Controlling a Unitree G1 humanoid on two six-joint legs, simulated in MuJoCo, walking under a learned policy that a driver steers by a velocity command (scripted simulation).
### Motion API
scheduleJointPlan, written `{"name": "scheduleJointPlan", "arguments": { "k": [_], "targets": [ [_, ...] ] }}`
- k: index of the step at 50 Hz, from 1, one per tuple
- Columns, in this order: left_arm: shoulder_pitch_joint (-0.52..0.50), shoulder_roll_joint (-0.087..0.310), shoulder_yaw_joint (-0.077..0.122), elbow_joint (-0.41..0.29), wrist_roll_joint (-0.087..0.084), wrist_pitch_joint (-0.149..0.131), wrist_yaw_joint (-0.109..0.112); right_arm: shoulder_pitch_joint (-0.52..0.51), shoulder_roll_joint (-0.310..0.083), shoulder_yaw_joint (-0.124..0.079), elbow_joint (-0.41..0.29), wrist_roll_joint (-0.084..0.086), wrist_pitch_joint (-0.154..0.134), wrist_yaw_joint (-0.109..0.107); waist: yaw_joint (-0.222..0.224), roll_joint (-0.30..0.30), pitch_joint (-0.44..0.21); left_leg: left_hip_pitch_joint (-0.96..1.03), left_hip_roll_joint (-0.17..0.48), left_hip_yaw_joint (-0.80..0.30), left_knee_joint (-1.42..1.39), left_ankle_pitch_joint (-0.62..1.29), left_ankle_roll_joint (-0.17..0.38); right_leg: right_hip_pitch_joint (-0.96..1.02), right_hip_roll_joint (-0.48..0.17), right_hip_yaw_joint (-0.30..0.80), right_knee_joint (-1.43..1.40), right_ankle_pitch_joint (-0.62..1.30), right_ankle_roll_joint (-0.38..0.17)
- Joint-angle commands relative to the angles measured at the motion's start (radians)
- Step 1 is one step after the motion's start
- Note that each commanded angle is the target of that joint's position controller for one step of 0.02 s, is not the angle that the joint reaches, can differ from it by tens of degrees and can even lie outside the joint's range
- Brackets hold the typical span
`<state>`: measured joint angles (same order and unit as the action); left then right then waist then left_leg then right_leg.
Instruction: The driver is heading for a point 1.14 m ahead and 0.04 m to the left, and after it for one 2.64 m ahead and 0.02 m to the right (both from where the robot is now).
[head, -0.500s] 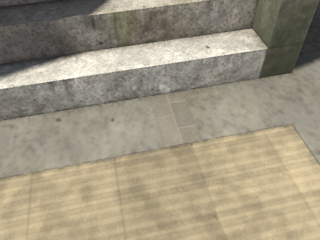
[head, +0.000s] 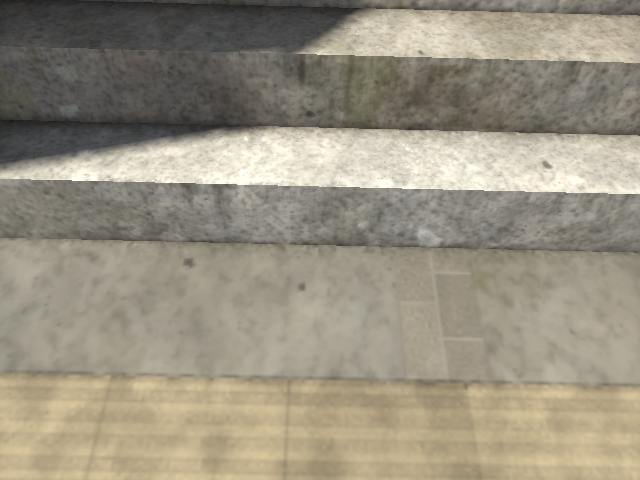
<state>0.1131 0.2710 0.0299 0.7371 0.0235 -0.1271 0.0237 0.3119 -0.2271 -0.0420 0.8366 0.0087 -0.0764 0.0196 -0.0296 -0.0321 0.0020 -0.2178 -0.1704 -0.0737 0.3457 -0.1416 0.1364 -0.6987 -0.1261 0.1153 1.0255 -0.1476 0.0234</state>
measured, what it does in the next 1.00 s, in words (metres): walks ahead, turning left: right foot, then left foot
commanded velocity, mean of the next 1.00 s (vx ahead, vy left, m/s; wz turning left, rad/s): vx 0.18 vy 0.00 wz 0.36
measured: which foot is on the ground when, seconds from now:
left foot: down 0.00-0.24, up 0.26-0.64, down 0.66-1.00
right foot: up 0.00-0.22, down 0.24-0.68, up 0.70-0.94, down 0.96-1.00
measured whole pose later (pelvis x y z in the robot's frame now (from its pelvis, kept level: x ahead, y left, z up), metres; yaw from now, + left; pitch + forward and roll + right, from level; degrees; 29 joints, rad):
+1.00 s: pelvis +0.24 -0.01 -0.01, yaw +21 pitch +0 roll +1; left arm 0.21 0.25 0.03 0.82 0.02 0.01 0.02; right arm 0.13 -0.20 -0.02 0.70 -0.02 0.00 0.00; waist 0.01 -0.01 0.00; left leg -0.31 -0.03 0.00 0.55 -0.24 0.02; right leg -0.26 -0.05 0.01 0.55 -0.29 0.03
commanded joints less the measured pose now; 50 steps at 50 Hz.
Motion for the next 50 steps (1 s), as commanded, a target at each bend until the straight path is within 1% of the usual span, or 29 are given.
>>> {"name": "scheduleJointPlan", "arguments": {
  "k": [1,3,6,8,10,11,12,13,14,15,16,17,19,21,24,30,32,33,34,35,36,37,40,43,45,47,48,49,50],
  "targets": [
    [-0.027,0.041,0.01,-0.068,0.001,0.008,0.013,-0.007,-0.161,-0.04,-0.082,0.011,-0.011,-0.024,0.004,0.074,0.01,-0.142,0.21,-0.202,-0.129,0.109,0.129,0.111,0.057,-0.063,-0.232,0.175,0.028],
    [-0.1,0.036,0.007,-0.094,-0.012,0.005,0.008,0.028,-0.167,-0.043,-0.081,0.018,-0.004,-0.027,-0.031,0.1,-0.001,-0.088,0.211,-0.228,-0.103,0.052,0.106,0.128,0.09,-0.06,-0.376,0.217,0.03],
    [-0.165,0.064,0.013,-0.127,-0.026,-0.009,-0.008,0.065,-0.167,-0.044,-0.079,0.022,0.006,-0.029,-0.058,0.117,-0.016,0.017,0.247,-0.311,-0.041,0.009,0.097,0.136,0.114,-0.039,-0.479,0.194,0.023],
    [-0.172,0.09,0.023,-0.14,-0.023,-0.023,-0.021,0.066,-0.165,-0.044,-0.083,0.02,0.016,-0.035,-0.047,0.129,-0.014,0.079,0.261,-0.367,0.034,0.064,0.085,0.167,0.138,-0.029,-0.546,0.13,0.002],
    [-0.089,0.111,0.038,-0.126,-0.014,-0.034,-0.024,0.035,-0.159,-0.043,-0.1,0.016,0.036,-0.044,0.006,0.169,-0.046,0.103,0.232,-0.387,0.155,0.224,0.046,0.292,0.163,-0.051,-0.616,0.107,-0.037],
    [0.005,0.135,0.048,-0.112,-0.002,-0.039,-0.019,-0.001,-0.136,-0.035,-0.122,0.014,0.038,-0.046,0.059,0.163,-0.11,0.062,0.18,-0.347,0.287,0.286,0.001,0.457,0.117,-0.038,-0.651,0.211,-0.077],
    [0.167,0.209,0.065,-0.101,0.018,-0.037,-0.009,-0.028,-0.086,-0.016,-0.165,-0.003,0.033,-0.046,0.122,0.057,-0.269,-0.096,0.119,-0.25,0.578,0.114,-0.057,0.758,-0.086,0.114,-0.583,0.469,-0.164],
    [0.226,0.242,0.073,-0.086,0.023,-0.015,-0.01,0.174,-0.049,-0.002,-0.171,0.009,0.022,-0.039,0.045,-0.274,-0.42,-0.409,-0.017,-0.148,0.834,-0.559,-0.116,1.079,-0.35,0.481,-0.555,0.644,-0.369],
    [0.205,0.167,0.066,-0.105,-0.008,0.004,-0.01,0.208,-0.171,-0.025,-0.145,0.02,0.026,-0.036,0.05,-0.211,-0.402,-0.505,0.092,-0.152,0.99,-0.523,-0.141,1.023,-0.384,0.561,-0.578,0.445,-0.369],
    [0.159,0.099,0.047,-0.129,-0.013,0.019,-0.002,0.094,-0.222,-0.043,-0.156,0.023,0.043,-0.04,0.082,-0.104,-0.265,-0.548,0.122,-0.117,1.045,-0.437,-0.17,0.907,-0.315,0.396,-0.591,0.414,-0.315],
    [0.101,0.081,0.036,-0.133,-0.013,0.034,0.0,0.03,-0.217,-0.047,-0.175,0.013,0.06,-0.045,0.067,-0.022,-0.178,-0.535,0.152,-0.077,1.03,-0.376,-0.189,0.772,-0.25,0.262,-0.615,0.441,-0.274],
    [0.066,0.075,0.031,-0.13,-0.014,0.042,-0.002,0.002,-0.202,-0.051,-0.19,0.004,0.073,-0.049,0.044,-0.016,-0.11,-0.513,0.178,-0.058,0.991,-0.342,-0.198,0.658,-0.198,0.182,-0.639,0.455,-0.252],
    [0.032,0.09,0.035,-0.115,-0.001,0.045,-0.008,0.032,-0.127,-0.039,-0.196,0.014,0.095,-0.046,0.007,-0.071,-0.049,-0.413,0.19,0.002,0.899,-0.284,-0.203,0.488,-0.119,0.035,-0.712,0.454,-0.233],
    [0.032,0.116,0.046,-0.097,0.002,0.045,-0.01,0.01,-0.091,-0.029,-0.217,0.01,0.101,-0.046,0.009,-0.1,-0.062,-0.389,0.195,0.024,0.8,-0.239,-0.21,0.476,-0.122,-0.014,-0.741,0.517,-0.261],
    [0.024,0.139,0.053,-0.075,-0.011,0.058,-0.006,-0.028,-0.083,-0.021,-0.234,-0.003,0.098,-0.039,0.009,-0.077,-0.126,-0.318,0.207,0.024,0.641,-0.148,-0.2,0.502,-0.145,-0.054,-0.737,0.539,-0.281],
    [0.05,0.175,0.058,-0.032,-0.041,0.082,-0.015,-0.139,-0.107,-0.023,-0.278,-0.003,0.095,-0.018,0.045,-0.105,-0.114,-0.178,0.184,0.068,0.342,-0.114,-0.153,0.522,-0.156,-0.059,-0.697,0.307,-0.254],
    [0.047,0.163,0.051,-0.02,-0.054,0.088,-0.015,-0.11,-0.105,-0.028,-0.267,-0.004,0.087,-0.014,0.021,-0.102,-0.106,-0.057,0.155,0.102,0.135,-0.002,-0.112,0.501,-0.128,-0.062,-0.631,0.212,-0.208],
    [0.091,0.129,0.039,0.001,-0.051,0.086,-0.016,-0.098,-0.129,-0.036,-0.266,-0.01,0.084,-0.019,0.019,-0.076,-0.107,0.039,0.171,0.07,0.04,0.092,-0.086,0.463,-0.087,-0.08,-0.582,0.147,-0.152],
    [0.124,0.068,0.016,-0.003,-0.017,0.08,-0.022,-0.073,-0.191,-0.047,-0.28,-0.025,0.085,-0.031,0.037,0.06,-0.176,0.194,0.345,-0.121,0.041,0.35,-0.038,0.371,-0.013,-0.15,-0.436,-0.047,-0.067],
    [0.168,0.017,-0.005,-0.021,0.009,0.075,-0.031,-0.122,-0.217,-0.042,-0.304,-0.037,0.092,-0.04,0.087,0.259,-0.176,0.239,0.51,-0.284,0.058,0.496,0.104,0.216,0.073,-0.194,-0.32,-0.388,0.006],
    [0.08,0.079,0.01,-0.032,-0.004,0.083,-0.022,-0.086,-0.158,-0.033,-0.284,-0.044,0.084,-0.036,0.004,0.239,-0.171,0.151,0.521,-0.316,0.009,0.378,0.176,0.196,0.063,-0.119,-0.22,-0.468,0.032],
    [0.06,0.119,0.025,-0.031,-0.023,0.095,-0.017,-0.105,-0.142,-0.025,-0.272,-0.045,0.072,-0.03,0.013,0.208,-0.13,0.112,0.481,-0.277,-0.006,0.316,0.155,0.191,0.054,-0.094,-0.153,-0.452,0.035],
    [0.119,0.116,0.037,0.014,-0.012,0.131,0.0,-0.212,-0.143,-0.024,-0.267,-0.025,0.053,-0.025,0.061,0.175,-0.093,-0.012,0.406,-0.158,-0.002,0.329,0.091,0.275,0.052,-0.082,-0.126,-0.348,0.056],
    [0.115,0.065,0.022,0.02,-0.019,0.132,0.002,-0.217,-0.117,-0.018,-0.248,-0.029,0.057,-0.026,0.053,0.169,-0.099,-0.024,0.366,-0.109,0.022,0.332,0.086,0.348,0.07,-0.105,-0.243,-0.291,0.056],
    [0.106,0.055,0.017,0.02,-0.024,0.13,0.0,-0.21,-0.106,-0.014,-0.233,-0.025,0.063,-0.029,0.044,0.173,-0.109,-0.004,0.366,-0.122,0.041,0.291,0.088,0.388,0.077,-0.112,-0.357,-0.232,0.048],
    [0.128,0.043,0.011,0.032,-0.014,0.126,-0.006,-0.21,-0.088,-0.007,-0.214,-0.014,0.066,-0.03,0.069,0.156,-0.107,-0.027,0.331,-0.11,0.062,0.158,0.042,0.498,0.09,-0.127,-0.574,-0.027,0.024],
    [0.129,0.069,0.013,0.03,0.003,0.125,-0.007,-0.175,-0.073,-0.002,-0.198,-0.016,0.061,-0.029,0.057,0.124,-0.108,-0.057,0.301,-0.105,0.071,0.049,-0.007,0.555,0.057,-0.086,-0.589,0.073,0.007],
    [0.127,0.121,0.022,0.021,0.007,0.126,-0.006,-0.151,-0.071,-0.002,-0.191,-0.028,0.056,-0.025,0.023,0.047,-0.08,-0.088,0.249,-0.07,0.099,-0.076,-0.049,0.554,0.006,-0.042,-0.587,0.144,-0.022],
    [0.119,0.142,0.033,0.049,-0.011,0.126,-0.008,-0.121,-0.062,-0.004,-0.184,-0.032,0.057,-0.025,-0.007,-0.077,-0.059,-0.054,0.177,0.015,0.098,-0.201,-0.087,0.445,0.018,-0.05,-0.596,-0.155,-0.065]
  ]
}}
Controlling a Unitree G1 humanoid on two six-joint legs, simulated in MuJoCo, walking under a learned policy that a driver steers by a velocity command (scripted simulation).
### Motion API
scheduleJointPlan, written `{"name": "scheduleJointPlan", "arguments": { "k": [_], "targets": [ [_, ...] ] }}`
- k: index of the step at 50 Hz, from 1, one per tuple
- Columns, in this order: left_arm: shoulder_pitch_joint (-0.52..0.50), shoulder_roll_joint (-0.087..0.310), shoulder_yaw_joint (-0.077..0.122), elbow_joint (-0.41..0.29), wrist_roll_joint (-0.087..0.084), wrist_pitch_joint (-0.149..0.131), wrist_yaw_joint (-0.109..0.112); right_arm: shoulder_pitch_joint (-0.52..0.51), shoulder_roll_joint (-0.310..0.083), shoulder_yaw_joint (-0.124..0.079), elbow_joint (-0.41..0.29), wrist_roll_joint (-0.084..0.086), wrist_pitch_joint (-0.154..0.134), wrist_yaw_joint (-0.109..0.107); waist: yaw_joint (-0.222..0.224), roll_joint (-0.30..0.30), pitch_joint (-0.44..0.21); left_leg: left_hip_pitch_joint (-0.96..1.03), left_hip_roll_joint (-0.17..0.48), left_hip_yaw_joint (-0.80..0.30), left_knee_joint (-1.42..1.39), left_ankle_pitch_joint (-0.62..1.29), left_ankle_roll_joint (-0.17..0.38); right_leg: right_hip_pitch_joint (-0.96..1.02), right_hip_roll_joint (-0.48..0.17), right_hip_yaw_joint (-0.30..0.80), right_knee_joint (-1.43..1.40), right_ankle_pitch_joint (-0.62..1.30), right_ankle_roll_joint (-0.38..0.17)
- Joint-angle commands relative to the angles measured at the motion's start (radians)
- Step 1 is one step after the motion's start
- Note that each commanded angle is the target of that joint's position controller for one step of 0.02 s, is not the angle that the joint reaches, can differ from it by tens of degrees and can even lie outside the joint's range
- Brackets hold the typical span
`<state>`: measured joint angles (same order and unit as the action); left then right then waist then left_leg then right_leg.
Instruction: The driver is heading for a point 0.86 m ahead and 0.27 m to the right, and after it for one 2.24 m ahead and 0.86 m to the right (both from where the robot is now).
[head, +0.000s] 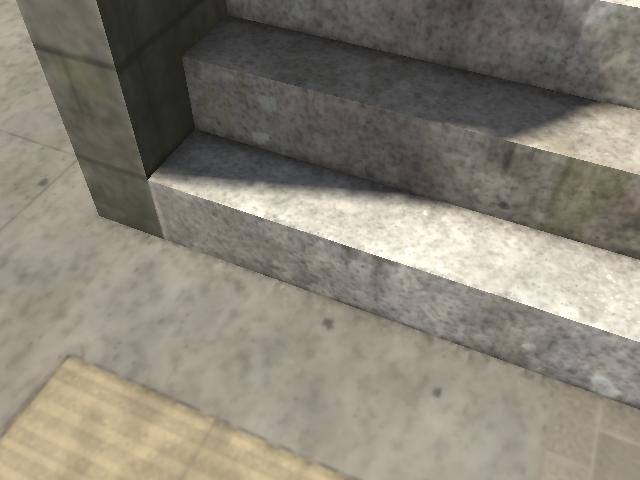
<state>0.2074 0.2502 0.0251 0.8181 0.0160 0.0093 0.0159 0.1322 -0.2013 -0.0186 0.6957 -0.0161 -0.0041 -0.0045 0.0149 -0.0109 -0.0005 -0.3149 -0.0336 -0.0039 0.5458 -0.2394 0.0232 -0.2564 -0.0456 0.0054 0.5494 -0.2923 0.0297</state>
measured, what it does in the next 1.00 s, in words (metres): walks ahead, turning right: right foot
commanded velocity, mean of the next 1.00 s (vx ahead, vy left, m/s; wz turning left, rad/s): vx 0.39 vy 0.00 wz -0.26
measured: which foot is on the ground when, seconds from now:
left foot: down 0.00-0.70, up 0.72-1.00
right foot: down 0.00-0.22, up 0.24-0.66, down 0.68-1.00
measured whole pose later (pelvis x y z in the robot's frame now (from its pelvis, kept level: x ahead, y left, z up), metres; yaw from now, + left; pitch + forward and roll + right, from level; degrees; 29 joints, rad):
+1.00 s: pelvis +0.37 -0.10 +0.01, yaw -19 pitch +1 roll +0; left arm 0.36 0.28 0.08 0.85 0.00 -0.05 -0.03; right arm 0.15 -0.26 -0.02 0.76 -0.06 -0.05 0.02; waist 0.05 0.04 0.05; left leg -0.63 0.11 -0.05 0.89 -0.16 -0.04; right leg -0.17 0.15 0.07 0.31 -0.15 -0.12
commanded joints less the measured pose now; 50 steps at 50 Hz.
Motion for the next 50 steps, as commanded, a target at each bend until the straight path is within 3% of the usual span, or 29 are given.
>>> {"name": "scheduleJointPlan", "arguments": {
  "k": [1,3,6,7,9,10,11,12,13,14,16,18,20,24,30,31,32,33,34,35,36,37,38,39,40,41,43,46,50],
  "targets": [
    [0.023,0.132,0.035,-0.04,-0.01,-0.012,-0.003,0.011,-0.128,-0.037,-0.037,-0.005,-0.011,-0.007,-0.008,-0.084,-0.007,0.057,0.014,-0.024,-0.043,-0.183,0.01,-0.082,-0.04,0.067,-0.169,-0.25,-0.091],
    [0.033,0.143,0.038,-0.04,-0.005,-0.022,0.005,0.012,-0.128,-0.05,-0.035,0.018,-0.014,-0.017,-0.005,-0.132,0.059,-0.028,-0.011,0.014,0.047,-0.307,0.025,-0.119,-0.074,0.138,-0.237,-0.447,-0.117],
    [0.082,0.181,0.054,-0.03,-0.028,-0.046,0.013,0.007,-0.09,-0.051,-0.037,0.033,-0.053,-0.001,0.007,-0.203,0.108,-0.129,0.004,0.047,0.204,-0.177,0.045,-0.068,-0.246,0.371,-0.338,-0.531,-0.214],
    [0.07,0.18,0.054,-0.033,-0.034,-0.05,0.015,0.017,-0.083,-0.052,-0.034,0.038,-0.066,0.007,-0.004,-0.199,0.119,-0.122,0.023,0.035,0.194,-0.18,0.064,-0.076,-0.263,0.385,-0.343,-0.5,-0.226],
    [0.001,0.157,0.047,-0.053,-0.044,-0.051,0.007,0.094,-0.069,-0.055,0.003,0.042,-0.083,0.017,-0.058,-0.174,0.109,0.057,0.01,0.056,0.003,-0.171,0.095,-0.143,-0.198,0.275,-0.296,-0.395,-0.183],
    [-0.015,0.135,0.041,-0.06,-0.044,-0.053,0.003,0.159,-0.088,-0.067,0.037,0.033,-0.084,0.018,-0.081,-0.141,0.081,0.177,0.009,0.035,-0.041,-0.105,0.093,-0.188,-0.145,0.205,-0.213,-0.312,-0.151],
    [-0.042,0.083,0.026,-0.08,-0.039,-0.062,0.0,0.25,-0.148,-0.086,0.063,0.026,-0.086,0.014,-0.104,-0.006,0.048,0.277,0.119,-0.153,-0.139,-0.186,0.126,-0.275,-0.058,0.089,-0.001,-0.202,-0.095],
    [-0.071,0.059,0.021,-0.123,-0.044,-0.081,0.004,0.354,-0.249,-0.112,0.079,0.026,-0.09,0.021,-0.123,0.254,0.036,0.389,0.317,-0.539,-0.319,-0.337,0.238,-0.461,0.058,-0.047,0.325,-0.146,-0.038],
    [-0.105,0.112,0.035,-0.146,-0.053,-0.1,0.006,0.378,-0.235,-0.101,0.078,0.013,-0.102,0.025,-0.133,0.25,0.053,0.402,0.42,-0.744,-0.386,-0.304,0.323,-0.595,0.047,0.059,0.535,-0.264,-0.053],
    [-0.066,0.124,0.043,-0.134,-0.065,-0.109,-0.002,0.335,-0.185,-0.083,0.069,0.014,-0.112,0.022,-0.085,0.168,0.073,0.418,0.41,-0.664,-0.355,-0.263,0.307,-0.653,-0.002,0.098,0.625,-0.198,-0.08],
    [-0.043,0.104,0.041,-0.107,-0.046,-0.115,-0.016,0.271,-0.162,-0.072,0.053,0.02,-0.113,0.02,-0.053,0.077,0.057,0.403,0.336,-0.473,-0.368,-0.165,0.234,-0.651,-0.057,0.087,0.598,-0.028,-0.108],
    [-0.047,0.089,0.042,-0.095,-0.04,-0.105,-0.034,0.258,-0.13,-0.059,0.059,0.013,-0.104,0.015,-0.046,0.089,0.048,0.366,0.276,-0.297,-0.398,0.042,0.183,-0.582,-0.079,0.063,0.529,0.079,-0.095],
    [-0.063,0.063,0.036,-0.095,-0.041,-0.092,-0.045,0.297,-0.132,-0.06,0.078,0.011,-0.099,0.008,-0.06,0.087,0.044,0.362,0.246,-0.172,-0.406,0.196,0.169,-0.56,-0.067,0.033,0.455,0.149,-0.071],
    [-0.182,0.027,0.019,-0.151,-0.042,-0.081,-0.053,0.308,-0.179,-0.067,0.097,0.008,-0.095,-0.005,-0.091,0.09,0.069,0.308,0.24,-0.031,-0.425,0.256,0.151,-0.492,-0.035,0.015,0.227,0.289,-0.044],
    [-0.278,0.055,0.022,-0.218,-0.044,-0.077,-0.079,0.294,-0.205,-0.074,0.13,0.028,-0.092,-0.006,-0.091,0.089,0.124,0.367,0.3,0.071,-0.392,0.34,0.119,-0.434,-0.016,-0.027,0.078,0.273,-0.098],
    [-0.26,0.065,0.025,-0.207,0.057,-0.05,-0.09,0.318,-0.165,-0.058,0.157,-0.026,-0.091,-0.001,-0.078,0.108,0.141,0.351,0.263,0.132,-0.356,0.445,0.095,-0.353,0.026,-0.124,0.035,0.219,-0.116],
    [-0.227,0.068,0.033,-0.2,0.063,-0.041,-0.092,0.335,-0.175,-0.059,0.165,-0.024,-0.091,-0.002,-0.074,0.135,0.113,0.341,0.263,0.143,-0.267,0.659,0.087,-0.25,0.069,-0.156,0.046,0.171,-0.138],
    [-0.121,0.087,0.044,-0.177,0.055,-0.041,-0.087,0.322,-0.213,-0.066,0.17,-0.023,-0.086,-0.005,-0.013,0.15,0.046,0.351,0.261,0.162,-0.108,0.831,0.072,-0.138,0.109,-0.155,0.042,0.112,-0.163],
    [0.051,0.12,0.062,-0.125,0.053,-0.046,-0.076,0.311,-0.236,-0.07,0.165,-0.02,-0.081,-0.012,0.063,0.125,-0.057,0.305,0.243,0.193,0.115,0.855,0.054,0.05,0.148,-0.147,0.01,0.089,-0.192],
    [0.211,0.182,0.085,-0.086,0.059,-0.053,-0.061,0.317,-0.225,-0.064,0.147,-0.023,-0.081,-0.014,0.13,0.059,-0.173,0.12,0.225,0.193,0.398,0.603,0.035,0.3,0.044,0.004,0.007,0.013,-0.228],
    [0.206,0.319,0.116,-0.096,0.051,-0.054,-0.052,0.37,-0.103,-0.036,0.073,0.002,-0.084,0.008,0.051,-0.26,-0.302,-0.27,0.04,0.173,0.784,-0.221,-0.017,0.575,-0.271,0.577,-0.108,-0.102,-0.371],
    [0.212,0.296,0.116,-0.105,0.011,-0.044,-0.051,0.273,-0.182,-0.05,0.065,-0.01,-0.094,0.015,0.098,-0.151,-0.365,-0.36,0.015,-0.046,0.872,-0.26,-0.005,0.581,-0.29,0.811,-0.266,-0.117,-0.384],
    [0.146,0.266,0.109,-0.091,0.009,-0.041,-0.047,0.188,-0.194,-0.051,0.043,0.002,-0.1,0.02,0.071,-0.084,-0.213,-0.414,0.073,-0.064,0.848,-0.142,0.008,0.474,-0.254,0.632,-0.269,-0.078,-0.353],
    [0.105,0.205,0.094,-0.084,0.002,-0.043,-0.043,0.176,-0.175,-0.039,0.048,-0.001,-0.108,0.018,0.037,-0.018,-0.1,-0.376,0.116,-0.049,0.75,-0.06,0.01,0.313,-0.219,0.51,-0.28,0.054,-0.328],
    [0.071,0.175,0.086,-0.084,-0.003,-0.048,-0.04,0.173,-0.166,-0.036,0.054,-0.013,-0.103,0.014,0.005,0.003,-0.053,-0.314,0.14,-0.051,0.676,-0.043,0.007,0.208,-0.171,0.435,-0.296,0.152,-0.304],
    [0.046,0.149,0.077,-0.08,-0.011,-0.051,-0.039,0.198,-0.164,-0.033,0.059,-0.032,-0.085,0.011,-0.028,-0.008,-0.045,-0.241,0.151,-0.053,0.629,-0.045,-0.004,0.126,-0.132,0.368,-0.315,0.234,-0.29],
    [0.052,0.149,0.075,-0.071,-0.015,-0.069,-0.044,0.215,-0.149,-0.027,0.062,-0.046,-0.056,0.015,-0.047,-0.02,-0.059,-0.177,0.145,-0.039,0.589,-0.065,-0.022,0.058,-0.108,0.311,-0.324,0.367,-0.305],
    [0.086,0.172,0.083,-0.048,-0.013,-0.077,-0.042,0.139,-0.131,-0.02,0.039,-0.044,-0.046,0.016,-0.035,-0.024,-0.017,-0.223,0.141,-0.022,0.474,0.008,-0.05,0.011,-0.079,0.283,-0.362,0.316,-0.302],
    [0.168,0.181,0.089,-0.021,-0.016,-0.075,-0.036,-0.038,-0.139,-0.019,-0.008,-0.036,-0.051,0.02,0.032,-0.035,0.032,-0.33,0.128,-0.03,0.26,0.175,-0.075,0.094,-0.067,0.32,-0.385,0.199,-0.266]
  ]
}}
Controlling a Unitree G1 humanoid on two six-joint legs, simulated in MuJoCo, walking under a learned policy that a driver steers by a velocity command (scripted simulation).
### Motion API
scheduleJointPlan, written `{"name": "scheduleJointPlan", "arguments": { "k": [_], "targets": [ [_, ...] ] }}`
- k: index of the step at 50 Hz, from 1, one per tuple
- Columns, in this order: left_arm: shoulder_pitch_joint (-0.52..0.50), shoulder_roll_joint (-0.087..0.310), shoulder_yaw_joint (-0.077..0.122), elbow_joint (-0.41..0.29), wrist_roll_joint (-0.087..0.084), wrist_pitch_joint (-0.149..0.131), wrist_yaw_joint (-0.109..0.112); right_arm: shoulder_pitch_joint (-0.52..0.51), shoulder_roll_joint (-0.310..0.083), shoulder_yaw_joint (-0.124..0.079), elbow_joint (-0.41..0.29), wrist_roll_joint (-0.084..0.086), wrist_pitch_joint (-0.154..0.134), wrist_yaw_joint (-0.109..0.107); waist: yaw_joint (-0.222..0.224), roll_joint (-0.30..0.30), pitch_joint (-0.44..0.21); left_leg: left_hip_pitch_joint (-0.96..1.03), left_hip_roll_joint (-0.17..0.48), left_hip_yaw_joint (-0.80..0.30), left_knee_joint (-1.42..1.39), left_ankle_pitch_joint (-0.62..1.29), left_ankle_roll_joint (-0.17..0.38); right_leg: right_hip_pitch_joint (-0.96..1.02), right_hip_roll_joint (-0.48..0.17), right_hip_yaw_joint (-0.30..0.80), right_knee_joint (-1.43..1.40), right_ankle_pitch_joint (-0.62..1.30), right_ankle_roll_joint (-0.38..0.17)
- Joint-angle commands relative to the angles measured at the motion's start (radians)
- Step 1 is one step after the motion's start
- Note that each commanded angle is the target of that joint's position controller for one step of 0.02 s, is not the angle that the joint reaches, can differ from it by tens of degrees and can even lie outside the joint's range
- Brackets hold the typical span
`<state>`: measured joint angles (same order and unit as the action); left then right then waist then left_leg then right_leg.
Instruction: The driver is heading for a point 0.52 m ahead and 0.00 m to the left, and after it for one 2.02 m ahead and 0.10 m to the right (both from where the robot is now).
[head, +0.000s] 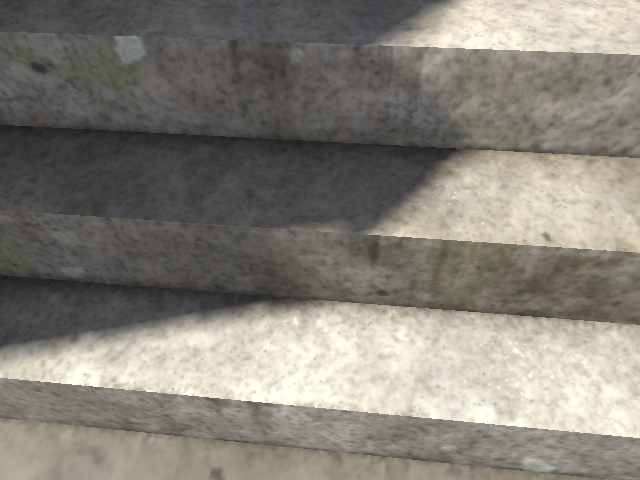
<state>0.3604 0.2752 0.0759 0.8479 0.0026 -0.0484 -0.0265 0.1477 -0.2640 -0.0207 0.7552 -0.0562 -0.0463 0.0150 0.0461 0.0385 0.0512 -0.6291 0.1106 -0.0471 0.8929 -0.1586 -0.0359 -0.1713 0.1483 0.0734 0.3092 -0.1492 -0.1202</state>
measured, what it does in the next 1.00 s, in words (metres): walks ahead, turning right: left foot, then right foot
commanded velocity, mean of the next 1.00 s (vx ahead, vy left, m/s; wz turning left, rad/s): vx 0.50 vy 0.00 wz -0.32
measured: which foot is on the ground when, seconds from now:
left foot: up 0.00-0.20, down 0.22-1.00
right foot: down 0.00-0.24, up 0.26-0.58, down 0.60-1.00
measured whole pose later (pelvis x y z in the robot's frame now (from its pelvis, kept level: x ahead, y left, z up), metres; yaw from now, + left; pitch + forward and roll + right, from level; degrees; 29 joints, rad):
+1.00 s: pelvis +0.28 +0.01 +0.00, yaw -17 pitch -1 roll +0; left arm 0.14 0.18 -0.03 0.89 0.01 -0.06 0.02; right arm 0.23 -0.18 0.03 0.85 -0.02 -0.07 -0.03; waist -0.01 -0.01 0.01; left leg -0.13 0.01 0.08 0.40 -0.26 0.02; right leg -0.16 0.04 0.00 0.40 -0.23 -0.03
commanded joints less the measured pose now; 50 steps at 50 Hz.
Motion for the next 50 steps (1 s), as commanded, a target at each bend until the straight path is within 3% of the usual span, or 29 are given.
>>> {"name": "scheduleJointPlan", "arguments": {
  "k": [1,6,9,10,11,12,13,14,15,16,17,21,24,26,29,30,31,32,34,35,36,38,40,42,43,44,46,48,50],
  "targets": [
    [0.033,0.163,0.04,-0.045,-0.003,-0.017,0.009,-0.084,-0.073,-0.015,-0.077,0.006,-0.011,0.002,0.013,-0.087,-0.019,-0.018,-0.024,0.013,-0.134,0.121,-0.02,0.031,-0.258,0.255,-0.132,0.074,-0.109],
    [0.052,0.163,0.04,-0.039,0.013,-0.023,0.022,-0.176,-0.064,-0.001,-0.105,0.016,-0.033,-0.002,0.033,-0.109,-0.046,0.126,-0.101,0.035,-0.317,0.118,-0.009,0.049,-0.231,0.24,0.015,0.391,-0.066],
    [0.001,0.172,0.042,-0.055,0.017,-0.024,0.025,-0.064,-0.116,-0.017,-0.079,0.023,-0.048,-0.018,-0.028,-0.123,-0.091,0.323,-0.125,0.016,-0.417,0.032,0.027,0.034,-0.236,0.311,0.129,0.442,-0.029],
    [-0.011,0.163,0.037,-0.054,0.007,-0.031,0.02,0.022,-0.136,-0.025,-0.057,0.019,-0.061,-0.03,-0.076,-0.09,-0.127,0.46,-0.114,0.015,-0.493,0.043,0.048,0.002,-0.191,0.292,0.237,0.445,-0.011],
    [-0.033,0.113,0.019,-0.075,-0.01,-0.042,0.016,0.121,-0.186,-0.038,-0.051,-0.005,-0.071,-0.047,-0.124,-0.013,-0.213,0.638,0.027,-0.104,-0.525,0.007,0.088,-0.081,-0.14,0.248,0.413,0.346,0.019],
    [0.028,0.023,-0.009,-0.109,-0.05,-0.04,0.023,0.16,-0.261,-0.055,-0.069,-0.028,-0.062,-0.055,-0.117,0.185,-0.316,0.878,0.288,-0.406,-0.548,0.137,0.198,-0.342,-0.014,0.105,0.633,-0.099,0.068],
    [0.047,0.092,-0.004,-0.099,-0.013,-0.017,0.037,0.153,-0.236,-0.065,-0.044,-0.008,-0.043,-0.049,-0.084,0.191,-0.321,0.825,0.347,-0.546,-0.585,0.108,0.25,-0.432,-0.035,0.04,0.742,-0.378,0.06],
    [0.017,0.125,0.002,-0.075,0.019,0.003,0.038,0.114,-0.144,-0.045,-0.057,0.0,-0.039,-0.039,-0.071,0.06,-0.234,0.723,0.297,-0.446,-0.589,0.053,0.233,-0.436,-0.099,0.043,0.806,-0.331,0.067],
    [-0.02,0.114,0.001,-0.073,0.029,0.011,0.03,0.073,-0.086,-0.029,-0.061,0.009,-0.04,-0.035,-0.065,0.013,-0.175,0.639,0.238,-0.328,-0.621,0.084,0.211,-0.419,-0.127,0.036,0.804,-0.272,0.079],
    [-0.05,0.093,-0.003,-0.076,0.033,0.017,0.023,0.044,-0.063,-0.02,-0.06,0.014,-0.044,-0.036,-0.053,0.028,-0.134,0.57,0.193,-0.225,-0.647,0.156,0.186,-0.402,-0.151,0.026,0.792,-0.228,0.09],
    [-0.063,0.075,-0.008,-0.081,0.044,0.021,0.017,0.047,-0.066,-0.019,-0.049,0.016,-0.054,-0.038,-0.043,0.054,-0.111,0.516,0.162,-0.151,-0.653,0.308,0.184,-0.378,-0.15,0.008,0.795,-0.193,0.101],
    [-0.093,0.025,-0.032,-0.089,0.043,0.015,0.009,0.069,-0.077,-0.026,-0.01,0.021,-0.082,-0.018,-0.019,0.057,-0.144,0.451,0.131,0.011,-0.624,0.607,0.195,-0.294,-0.14,-0.018,0.656,-0.147,0.113],
    [-0.173,-0.004,-0.057,-0.092,0.036,0.015,0.007,0.025,-0.064,-0.021,-0.01,0.024,-0.082,-0.01,-0.023,0.102,-0.162,0.407,0.098,0.074,-0.616,0.59,0.178,-0.162,-0.138,-0.074,0.419,-0.109,0.115],
    [-0.215,-0.003,-0.066,-0.096,0.032,0.012,0.014,0.059,-0.078,-0.024,0.007,0.03,-0.075,-0.01,-0.047,0.126,-0.174,0.437,0.103,0.061,-0.597,0.543,0.174,-0.12,-0.13,-0.1,0.308,-0.086,0.116],
    [-0.189,-0.014,-0.077,-0.067,0.043,-0.002,0.032,0.068,-0.058,-0.009,0.021,0.052,-0.059,-0.018,-0.01,0.085,-0.189,0.387,0.077,0.063,-0.492,0.422,0.141,0.075,-0.125,-0.106,0.109,0.011,0.092],
    [-0.154,0.021,-0.072,-0.059,0.053,-0.01,0.039,0.064,-0.042,-0.002,0.017,0.056,-0.058,-0.016,0.009,0.03,-0.204,0.341,0.051,0.084,-0.392,0.388,0.119,0.153,-0.19,-0.037,0.084,0.079,0.077],
    [-0.134,0.109,-0.057,-0.057,0.061,-0.018,0.048,0.095,0.005,0.015,-0.011,0.059,-0.058,-0.01,-0.022,-0.158,-0.208,0.207,-0.03,0.131,-0.264,0.128,0.064,0.227,-0.366,0.187,0.059,0.329,0.021],
    [-0.115,0.098,-0.056,-0.035,0.042,-0.013,0.05,0.151,0.025,0.029,0.016,0.057,-0.034,-0.017,-0.025,-0.25,-0.228,0.234,-0.045,0.108,-0.236,-0.235,0.047,0.166,-0.454,0.263,0.003,0.308,-0.078],
    [-0.19,0.082,-0.056,-0.048,0.021,-0.001,0.047,0.167,-0.032,0.017,0.027,0.032,-0.011,-0.024,-0.05,-0.201,-0.104,0.253,-0.071,0.11,-0.172,-0.319,0.048,0.027,-0.4,0.232,-0.093,0.023,-0.092],
    [-0.265,0.054,-0.069,-0.071,0.018,0.001,0.048,0.16,-0.024,0.018,0.034,0.026,-0.004,-0.022,-0.075,-0.197,-0.07,0.306,-0.072,0.123,-0.158,-0.289,0.048,-0.05,-0.364,0.182,-0.108,0.036,-0.072],
    [-0.286,0.04,-0.071,-0.074,0.013,0.001,0.053,0.193,-0.013,0.019,0.046,0.02,0.002,-0.028,-0.093,-0.219,-0.067,0.38,-0.08,0.139,-0.135,-0.256,0.046,-0.115,-0.327,0.118,-0.105,0.079,-0.06],
    [-0.288,0.019,-0.078,-0.066,0.016,-0.006,0.057,0.171,0.019,0.03,0.046,0.023,0.0,-0.039,-0.093,-0.175,-0.064,0.408,-0.081,0.137,-0.235,-0.211,0.047,-0.096,-0.302,0.07,-0.068,0.196,-0.058],
    [-0.287,0.014,-0.077,-0.057,-0.003,-0.011,0.062,0.158,0.045,0.043,0.052,0.029,-0.011,-0.052,-0.105,-0.119,-0.068,0.446,-0.091,0.146,-0.466,-0.081,0.054,-0.03,-0.285,0.058,0.009,0.284,-0.049],
    [-0.273,-0.002,-0.075,-0.06,-0.009,-0.019,0.057,0.181,0.016,0.041,0.07,0.027,-0.024,-0.059,-0.086,-0.086,-0.117,0.518,-0.043,0.086,-0.518,0.034,0.056,-0.009,-0.274,0.068,0.077,0.284,-0.017],
    [-0.253,-0.017,-0.076,-0.061,-0.003,-0.022,0.049,0.174,-0.024,0.033,0.062,0.031,-0.029,-0.058,-0.059,-0.017,-0.114,0.532,0.006,0.037,-0.51,0.145,0.057,-0.026,-0.237,0.037,0.095,0.205,0.002],
    [-0.211,-0.052,-0.087,-0.046,0.0,-0.024,0.046,0.096,-0.055,0.023,0.053,0.04,-0.028,-0.055,-0.017,0.116,-0.083,0.494,0.022,-0.011,-0.53,0.092,0.073,-0.031,-0.2,-0.004,0.071,0.077,0.027],
    [-0.243,-0.018,-0.087,-0.027,0.012,-0.025,0.046,0.034,0.003,0.037,0.023,0.041,-0.032,-0.045,-0.036,0.042,-0.048,0.498,0.019,-0.004,-0.546,0.192,0.083,-0.025,-0.212,0.001,0.055,0.154,0.058],
    [-0.251,0.005,-0.083,-0.017,0.011,-0.026,0.047,0.071,0.001,0.038,0.034,0.043,-0.037,-0.05,-0.054,-0.011,-0.099,0.564,0.013,0.017,-0.533,0.309,0.08,0.007,-0.228,0.009,0.057,0.297,0.068],
    [-0.251,-0.006,-0.088,-0.008,0.006,-0.028,0.048,0.077,-0.011,0.036,0.047,0.043,-0.036,-0.054,-0.056,-0.018,-0.134,0.608,0.016,0.018,-0.54,0.344,0.075,0.025,-0.237,0.009,0.047,0.326,0.074]
  ]
}}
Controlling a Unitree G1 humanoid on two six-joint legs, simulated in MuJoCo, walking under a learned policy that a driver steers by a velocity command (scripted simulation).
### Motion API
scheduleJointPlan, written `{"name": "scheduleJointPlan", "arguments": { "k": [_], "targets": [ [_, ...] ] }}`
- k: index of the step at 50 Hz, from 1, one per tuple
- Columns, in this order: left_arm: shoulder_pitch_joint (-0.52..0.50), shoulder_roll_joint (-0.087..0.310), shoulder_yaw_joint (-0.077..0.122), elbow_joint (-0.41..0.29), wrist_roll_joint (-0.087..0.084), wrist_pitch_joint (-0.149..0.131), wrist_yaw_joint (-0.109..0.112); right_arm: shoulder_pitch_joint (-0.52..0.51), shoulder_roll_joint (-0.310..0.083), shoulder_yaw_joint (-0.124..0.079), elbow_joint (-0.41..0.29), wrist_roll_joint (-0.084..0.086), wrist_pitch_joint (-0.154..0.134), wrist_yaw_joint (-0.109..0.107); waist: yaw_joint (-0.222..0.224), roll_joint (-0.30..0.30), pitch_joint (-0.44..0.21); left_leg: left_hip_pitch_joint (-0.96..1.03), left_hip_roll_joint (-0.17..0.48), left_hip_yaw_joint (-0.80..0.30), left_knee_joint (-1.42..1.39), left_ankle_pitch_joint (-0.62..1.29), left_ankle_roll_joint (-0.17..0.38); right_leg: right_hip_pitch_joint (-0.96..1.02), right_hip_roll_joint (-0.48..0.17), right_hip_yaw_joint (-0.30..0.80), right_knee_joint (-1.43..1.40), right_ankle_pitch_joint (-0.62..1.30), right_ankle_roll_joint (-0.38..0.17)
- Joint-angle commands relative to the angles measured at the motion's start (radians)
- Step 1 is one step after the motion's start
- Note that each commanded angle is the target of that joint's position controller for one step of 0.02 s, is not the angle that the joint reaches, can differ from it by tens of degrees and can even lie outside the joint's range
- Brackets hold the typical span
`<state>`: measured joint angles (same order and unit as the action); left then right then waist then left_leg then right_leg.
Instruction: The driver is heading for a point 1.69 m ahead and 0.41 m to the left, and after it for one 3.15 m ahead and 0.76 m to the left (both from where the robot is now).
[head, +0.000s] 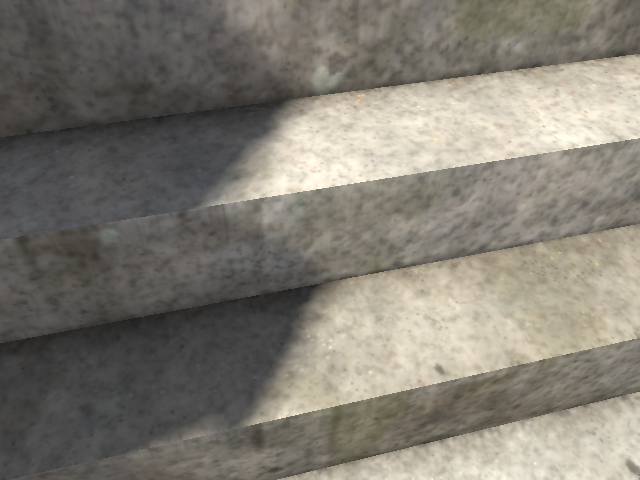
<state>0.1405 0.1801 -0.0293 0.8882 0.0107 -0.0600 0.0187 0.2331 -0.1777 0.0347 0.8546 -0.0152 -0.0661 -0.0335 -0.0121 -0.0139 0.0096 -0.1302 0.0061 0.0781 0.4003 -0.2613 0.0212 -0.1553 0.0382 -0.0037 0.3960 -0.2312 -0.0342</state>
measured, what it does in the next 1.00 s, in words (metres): stands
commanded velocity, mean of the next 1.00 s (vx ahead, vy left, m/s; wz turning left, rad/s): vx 0.50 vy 0.00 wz -0.01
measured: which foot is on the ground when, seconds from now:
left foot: down 0.00-1.00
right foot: down 0.00-1.00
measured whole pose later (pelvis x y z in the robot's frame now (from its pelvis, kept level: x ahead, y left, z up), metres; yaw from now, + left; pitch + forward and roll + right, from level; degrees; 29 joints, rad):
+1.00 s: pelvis -0.01 +0.01 +0.01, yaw +1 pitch +0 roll +0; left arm 0.11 0.22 -0.05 1.00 0.01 -0.07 0.01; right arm 0.11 -0.22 0.06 0.97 -0.02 -0.07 -0.02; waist 0.00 0.00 0.00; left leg -0.06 -0.03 0.05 0.22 -0.15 0.04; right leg -0.09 0.01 -0.02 0.23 -0.14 -0.01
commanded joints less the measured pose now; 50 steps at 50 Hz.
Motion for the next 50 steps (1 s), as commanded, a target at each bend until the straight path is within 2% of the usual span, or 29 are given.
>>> {"name": "scheduleJointPlan", "arguments": {
  "k": [1,7,18,50],
  "targets": [
    [-0.03,0.087,0.015,-0.042,-0.004,-0.015,0.004,-0.016,-0.098,-0.019,-0.05,0.001,-0.015,-0.006,0.003,0.033,-0.095,0.121,0.121,-0.107,-0.052,0.446,0.016,0.01,-0.128,0.085,-0.048,0.398,-0.009],
    [-0.039,0.091,0.009,-0.009,-0.003,-0.008,0.006,-0.067,-0.101,-0.016,-0.037,-0.004,-0.007,-0.003,0.004,0.021,-0.062,0.136,0.127,-0.115,-0.1,0.384,0.011,-0.002,-0.139,0.088,-0.103,0.33,0.002],
    [-0.061,0.111,0.002,0.025,-0.002,-0.01,0.003,-0.131,-0.113,-0.01,-0.002,-0.005,-0.01,0.004,0.012,0.018,-0.051,0.134,0.131,-0.133,-0.161,0.308,0.009,0.009,-0.156,0.089,-0.162,0.26,0.011],
    [-0.077,0.139,-0.008,0.058,-0.002,-0.019,-0.005,-0.162,-0.146,0.007,0.07,-0.004,-0.014,0.013,0.012,0.016,-0.055,0.127,0.132,-0.155,-0.199,0.275,0.01,0.022,-0.17,0.082,-0.198,0.228,0.019]
  ]
}}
